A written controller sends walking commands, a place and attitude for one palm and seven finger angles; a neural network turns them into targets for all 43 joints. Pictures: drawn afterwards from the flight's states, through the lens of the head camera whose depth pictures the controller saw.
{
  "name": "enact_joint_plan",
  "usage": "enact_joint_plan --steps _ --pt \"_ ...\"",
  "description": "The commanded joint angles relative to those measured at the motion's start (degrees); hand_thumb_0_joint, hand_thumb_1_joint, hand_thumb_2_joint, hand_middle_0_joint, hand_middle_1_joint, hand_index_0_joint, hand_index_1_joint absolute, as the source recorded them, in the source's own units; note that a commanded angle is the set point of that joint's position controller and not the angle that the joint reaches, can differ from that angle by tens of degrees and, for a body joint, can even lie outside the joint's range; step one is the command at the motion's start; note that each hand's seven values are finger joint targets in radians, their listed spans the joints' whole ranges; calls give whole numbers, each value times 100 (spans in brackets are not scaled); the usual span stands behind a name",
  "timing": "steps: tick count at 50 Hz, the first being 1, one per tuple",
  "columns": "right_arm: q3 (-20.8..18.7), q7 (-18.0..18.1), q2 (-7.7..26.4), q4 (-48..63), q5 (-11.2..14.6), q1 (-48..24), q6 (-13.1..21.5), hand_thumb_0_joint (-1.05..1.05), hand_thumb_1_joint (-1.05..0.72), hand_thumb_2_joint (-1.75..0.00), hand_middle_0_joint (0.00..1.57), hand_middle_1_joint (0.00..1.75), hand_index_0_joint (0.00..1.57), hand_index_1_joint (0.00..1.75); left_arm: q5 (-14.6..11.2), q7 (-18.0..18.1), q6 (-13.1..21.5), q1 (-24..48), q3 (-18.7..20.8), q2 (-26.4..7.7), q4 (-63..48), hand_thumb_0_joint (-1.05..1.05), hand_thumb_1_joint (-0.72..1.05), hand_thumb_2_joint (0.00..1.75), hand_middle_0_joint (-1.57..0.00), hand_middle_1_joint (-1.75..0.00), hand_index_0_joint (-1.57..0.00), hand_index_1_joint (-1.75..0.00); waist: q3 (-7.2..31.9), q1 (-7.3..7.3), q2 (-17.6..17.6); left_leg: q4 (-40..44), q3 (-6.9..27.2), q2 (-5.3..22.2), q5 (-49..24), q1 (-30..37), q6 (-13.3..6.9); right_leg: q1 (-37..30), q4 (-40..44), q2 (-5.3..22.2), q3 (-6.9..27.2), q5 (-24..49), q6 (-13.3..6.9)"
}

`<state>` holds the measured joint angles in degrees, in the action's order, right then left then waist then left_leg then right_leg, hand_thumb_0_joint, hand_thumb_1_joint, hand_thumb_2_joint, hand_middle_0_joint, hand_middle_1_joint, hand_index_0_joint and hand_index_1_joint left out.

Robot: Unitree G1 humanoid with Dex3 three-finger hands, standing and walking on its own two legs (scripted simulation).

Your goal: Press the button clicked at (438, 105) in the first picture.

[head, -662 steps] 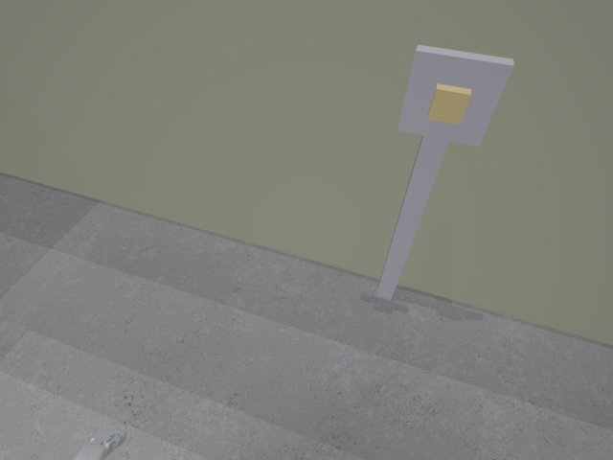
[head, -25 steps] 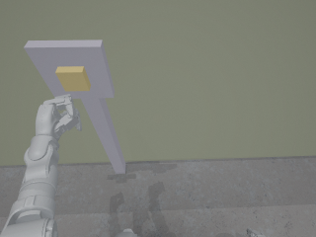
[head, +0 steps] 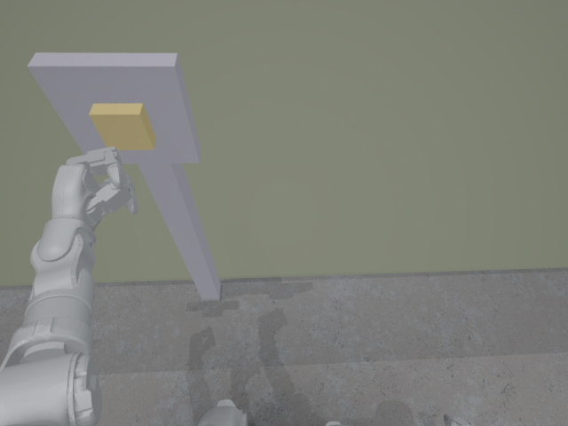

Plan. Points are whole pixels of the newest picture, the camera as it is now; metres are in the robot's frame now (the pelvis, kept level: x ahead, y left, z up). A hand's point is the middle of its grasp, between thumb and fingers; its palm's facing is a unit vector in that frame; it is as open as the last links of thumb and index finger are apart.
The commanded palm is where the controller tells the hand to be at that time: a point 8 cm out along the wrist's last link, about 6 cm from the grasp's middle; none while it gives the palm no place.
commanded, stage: press the button with the knuckle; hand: left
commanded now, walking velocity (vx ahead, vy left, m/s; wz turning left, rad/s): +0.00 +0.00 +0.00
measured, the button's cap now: (125, 125) +0.51 +0.24 +0.11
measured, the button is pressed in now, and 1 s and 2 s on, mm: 0 13 0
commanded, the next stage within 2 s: hold the button down briefly in 0.90 s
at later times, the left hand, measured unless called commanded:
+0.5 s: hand (133, 169) +0.46 +0.23 +0.08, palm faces +0.07 -1.00 -0.01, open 3.0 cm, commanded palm +0.43 +0.27 +0.08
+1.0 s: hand (134, 162) +0.47 +0.23 +0.08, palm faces +0.08 -1.00 -0.04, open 3.0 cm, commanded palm +0.47 +0.27 +0.08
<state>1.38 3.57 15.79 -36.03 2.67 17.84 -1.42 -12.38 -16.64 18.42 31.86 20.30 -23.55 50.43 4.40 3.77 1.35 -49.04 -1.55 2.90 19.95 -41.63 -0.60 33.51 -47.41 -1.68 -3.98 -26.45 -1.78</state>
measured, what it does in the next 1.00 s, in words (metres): stands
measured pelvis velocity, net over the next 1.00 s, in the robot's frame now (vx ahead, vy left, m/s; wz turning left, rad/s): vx -0.02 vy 0.00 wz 0.00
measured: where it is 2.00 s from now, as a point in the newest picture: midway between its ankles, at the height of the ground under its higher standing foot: outside the picture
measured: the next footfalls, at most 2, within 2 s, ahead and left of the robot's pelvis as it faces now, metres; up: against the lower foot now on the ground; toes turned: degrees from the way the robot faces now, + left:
none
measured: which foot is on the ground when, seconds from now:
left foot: down 0.00-1.00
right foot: down 0.00-1.00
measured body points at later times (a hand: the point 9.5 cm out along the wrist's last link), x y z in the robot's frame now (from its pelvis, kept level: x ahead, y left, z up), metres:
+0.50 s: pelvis +0.01 +0.01 +0.00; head +0.08 +0.02 +0.44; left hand +0.45 +0.28 +0.08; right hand +0.05 -0.25 -0.12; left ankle +0.04 +0.11 -0.70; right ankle -0.03 -0.10 -0.70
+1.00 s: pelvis -0.02 +0.00 -0.02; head +0.08 +0.02 +0.42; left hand +0.46 +0.28 +0.09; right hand +0.00 -0.27 -0.13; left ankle +0.04 +0.11 -0.70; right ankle -0.03 -0.10 -0.70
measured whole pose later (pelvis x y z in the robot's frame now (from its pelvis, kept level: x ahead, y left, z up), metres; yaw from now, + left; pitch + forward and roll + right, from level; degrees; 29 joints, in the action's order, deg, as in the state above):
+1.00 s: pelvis -0.02 +0.00 -0.02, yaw +0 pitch +17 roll -3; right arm 2.2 2.8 16.2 -38.6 1.2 21.6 -1.8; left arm -6.7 -14.2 21.2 50.8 20.8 -31.2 69.6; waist 4.9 7.5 1.6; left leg -54.3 0.2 3.4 19.9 -51.4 -0.7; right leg 42.5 -51.9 -2.3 -5.5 -26.5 -1.9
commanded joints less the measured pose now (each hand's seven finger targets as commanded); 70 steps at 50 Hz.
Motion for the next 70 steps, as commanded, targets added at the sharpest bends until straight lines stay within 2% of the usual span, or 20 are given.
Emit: enact_joint_plan --steps 1,5,11,13,18,20,25,28,30,33,38,40,44,46,48,51,60,62,66,70 --pt "-343 28 828 491 -55 360 178 0 -90 -90 20 30 20 30 -9 104 510 2407 255 -1428 -1246 0 90 90 -130 -150 -130 -150 2231 127 505 305 291 -194 -1529 2142 -175 60 591 -75 351 2111 113" --pt "-352 0 876 472 -67 482 104 0 -90 -90 20 30 20 30 81 181 396 2368 374 -1576 -752 0 90 90 -130 -150 -130 -150 2021 135 222 342 322 -162 -1452 1892 -170 125 574 -102 293 1990 117" --pt "-399 -54 873 572 -104 606 30 0 -90 -90 20 30 20 30 119 287 426 2336 508 -1639 -1045 0 90 90 -130 -150 -130 -150 2429 47 357 296 312 -133 -1973 2167 -145 37 464 -140 262 2334 100" --pt "-403 -85 845 533 -110 639 18 0 -90 -90 20 30 20 30 139 325 488 2534 313 -1413 -1108 0 90 90 -130 -150 -130 -150 2363 151 395 256 330 -109 -2095 2282 -146 184 456 -165 241 2335 85" --pt "-418 -87 895 467 -119 710 -42 0 -90 -90 20 30 20 30 165 399 477 2752 378 -1484 -925 0 90 90 -130 -150 -130 -150 2117 240 146 260 358 -95 -1874 2129 -155 313 496 -184 229 2161 102" --pt "-410 -72 902 455 -116 739 -63 0 -90 -90 20 30 20 30 210 413 446 2726 497 -1645 -728 0 90 90 -130 -150 -130 -150 2127 202 249 272 342 -112 -1842 2077 -148 282 491 -174 245 2157 103" --pt "-392 -51 895 333 -141 785 -73 0 -90 -90 20 30 20 30 335 428 532 3496 310 -1617 -517 0 90 90 -130 -150 -130 -150 2146 364 493 229 433 -85 -1605 2217 -130 678 486 -160 236 1764 97" --pt "-380 -67 874 296 -159 808 -55 0 -90 -90 20 30 20 30 346 430 608 3830 50 -1338 -448 0 90 90 -130 -150 -130 -150 2262 465 566 178 516 -62 -1622 2378 -112 885 442 -173 208 1645 68" --pt "-383 -60 920 244 -164 833 -52 0 -90 -90 20 30 20 30 356 464 616 3892 220 -1565 -242 0 90 90 -130 -150 -130 -150 2252 447 522 171 534 -55 -1516 2287 -110 915 446 -175 209 1565 80" --pt "-381 -70 910 210 -181 847 -25 0 -90 -90 20 30 20 30 382 493 677 4306 97 -1459 -263 0 90 90 -130 -150 -130 -150 2354 537 562 119 546 -76 -1454 2312 -130 964 438 -174 239 1516 80" --pt "-322 -51 958 134 -175 904 -26 0 -90 -90 20 30 20 30 459 490 639 4690 171 -1775 217 0 90 90 -130 -150 -130 -150 2080 691 308 79 525 -94 -963 1783 -182 1012 491 -175 298 1237 120" --pt "-317 -19 995 111 -167 921 -10 0 -90 -90 20 30 20 30 500 470 640 4814 306 -2087 317 0 90 90 -130 -150 -130 -150 2111 682 480 58 515 -92 -843 1703 -180 1037 495 -165 337 1134 124" --pt "-295 -18 986 97 -181 986 31 0 -90 -90 20 30 20 30 520 419 654 5093 84 -1918 429 0 90 90 -130 -150 -130 -150 2221 783 685 28 569 -77 -721 1790 -170 1275 472 -174 321 963 116" --pt "-282 -7 1030 83 -182 1032 54 0 -90 -90 20 30 20 30 491 414 629 5194 239 -2184 500 0 90 90 -130 -150 -130 -150 2251 801 628 4 563 -70 -567 1606 -181 1242 464 -177 340 854 131" --pt "-284 12 1036 50 -181 1080 93 0 -90 -90 20 30 20 30 452 398 627 5410 198 -2153 492 0 90 90 -130 -150 -130 -150 2275 878 584 -28 568 -68 -538 1583 -207 1252 474 -179 360 850 136" --pt "-260 32 1064 44 -168 1128 137 0 -90 -90 20 30 20 30 419 362 565 5352 369 -2454 623 0 90 90 -130 -150 -130 -150 2356 863 458 -82 478 -82 -395 1235 -236 1010 525 -179 447 788 179" --pt "-224 24 1076 52 -156 1192 218 0 -90 -90 20 30 20 30 466 330 484 5390 405 -2668 813 0 90 90 -130 -150 -130 -150 2150 852 672 -110 495 -66 -51 908 -225 1172 488 -183 452 447 151" --pt "-221 16 1059 58 -156 1184 258 0 -90 -90 20 30 20 30 430 330 464 5501 230 -2452 720 0 90 90 -130 -150 -130 -150 2139 906 662 -101 489 -68 28 890 -234 1187 502 -173 464 388 170" --pt "-214 7 1072 69 -156 1208 295 0 -90 -90 20 30 20 30 446 358 432 5496 286 -2537 778 0 90 90 -130 -150 -130 -150 2124 899 633 -114 487 -67 139 795 -233 1226 489 -177 470 286 170" --pt "-246 -25 1059 135 -172 1217 272 0 -90 -90 20 30 20 30 484 356 424 5124 440 -2589 767 0 90 90 -130 -150 -130 -150 2255 756 660 -113 474 -70 -70 878 -217 1136 446 -185 436 428 139"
